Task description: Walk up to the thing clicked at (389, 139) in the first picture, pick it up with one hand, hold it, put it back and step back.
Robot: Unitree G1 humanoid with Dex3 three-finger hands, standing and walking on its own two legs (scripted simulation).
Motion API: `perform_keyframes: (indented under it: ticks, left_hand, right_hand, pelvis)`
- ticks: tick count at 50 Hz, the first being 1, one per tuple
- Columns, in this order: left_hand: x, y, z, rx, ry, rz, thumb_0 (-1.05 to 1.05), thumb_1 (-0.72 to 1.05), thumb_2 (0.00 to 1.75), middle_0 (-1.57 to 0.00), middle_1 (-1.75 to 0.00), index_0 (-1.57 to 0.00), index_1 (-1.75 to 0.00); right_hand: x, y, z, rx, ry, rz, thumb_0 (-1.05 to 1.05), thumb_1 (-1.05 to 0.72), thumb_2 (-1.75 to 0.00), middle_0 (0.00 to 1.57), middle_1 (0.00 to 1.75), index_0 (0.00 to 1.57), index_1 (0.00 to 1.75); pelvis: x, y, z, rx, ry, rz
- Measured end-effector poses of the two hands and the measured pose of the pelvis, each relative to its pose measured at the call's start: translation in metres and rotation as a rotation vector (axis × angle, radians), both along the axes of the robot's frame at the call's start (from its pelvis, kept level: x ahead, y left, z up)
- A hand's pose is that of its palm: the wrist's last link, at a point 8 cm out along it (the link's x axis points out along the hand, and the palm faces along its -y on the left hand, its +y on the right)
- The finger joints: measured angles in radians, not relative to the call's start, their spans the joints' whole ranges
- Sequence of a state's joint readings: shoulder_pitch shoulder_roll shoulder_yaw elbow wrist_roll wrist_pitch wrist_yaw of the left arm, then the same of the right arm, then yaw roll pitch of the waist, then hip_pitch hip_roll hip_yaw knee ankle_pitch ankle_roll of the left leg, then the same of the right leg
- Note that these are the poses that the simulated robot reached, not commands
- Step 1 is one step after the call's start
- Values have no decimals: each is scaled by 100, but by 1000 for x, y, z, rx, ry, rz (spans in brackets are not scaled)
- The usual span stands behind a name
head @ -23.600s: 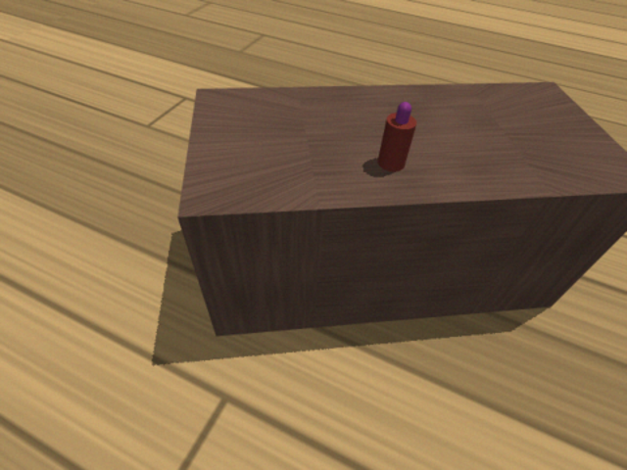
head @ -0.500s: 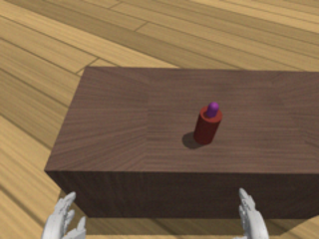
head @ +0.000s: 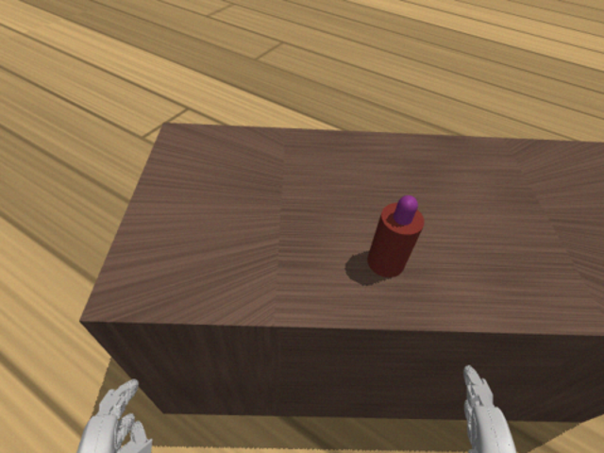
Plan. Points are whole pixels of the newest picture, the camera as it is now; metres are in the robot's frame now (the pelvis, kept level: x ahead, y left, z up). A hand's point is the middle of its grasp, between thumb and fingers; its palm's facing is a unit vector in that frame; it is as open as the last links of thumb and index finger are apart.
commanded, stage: home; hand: right
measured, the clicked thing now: (396, 233) +0.50 -0.17 -0.04
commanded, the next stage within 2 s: stand in 1.82 s
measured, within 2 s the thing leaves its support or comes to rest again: neither
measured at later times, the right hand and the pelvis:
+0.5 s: hand (443, 443) +0.17 -0.18 -0.06, palm faces +0.13 +0.95 -0.28, open 17.4 cm; pelvis +0.00 +0.00 +0.00, yaw +0 degrees
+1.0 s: hand (443, 443) +0.17 -0.18 -0.06, palm faces +0.13 +0.95 -0.28, open 17.5 cm; pelvis +0.00 +0.00 +0.00, yaw +0 degrees
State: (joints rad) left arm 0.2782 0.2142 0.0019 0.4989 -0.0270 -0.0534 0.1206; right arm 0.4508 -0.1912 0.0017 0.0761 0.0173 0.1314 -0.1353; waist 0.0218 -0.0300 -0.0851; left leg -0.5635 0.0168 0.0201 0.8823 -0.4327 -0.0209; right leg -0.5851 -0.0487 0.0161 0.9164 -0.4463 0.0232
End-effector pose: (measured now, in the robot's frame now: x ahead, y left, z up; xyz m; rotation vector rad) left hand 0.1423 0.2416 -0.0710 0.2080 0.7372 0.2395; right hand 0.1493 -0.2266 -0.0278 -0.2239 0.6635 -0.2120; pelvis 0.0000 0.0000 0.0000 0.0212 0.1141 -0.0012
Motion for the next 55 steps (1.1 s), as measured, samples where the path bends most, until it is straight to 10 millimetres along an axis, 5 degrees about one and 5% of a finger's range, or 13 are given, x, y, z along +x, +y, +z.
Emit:
perform_keyframes:
  ticks: [55]
  left_hand:
    - [4,-5,4,35,-58,-10,1,90,90,-20,-30,-21,-30]
  right_hand:
    - [-4,-4,-1,-4,38,-14,-1,54,-5,6,5,6,6]
  pelvis:
    - [-3,-4,-2,7,0,-3]
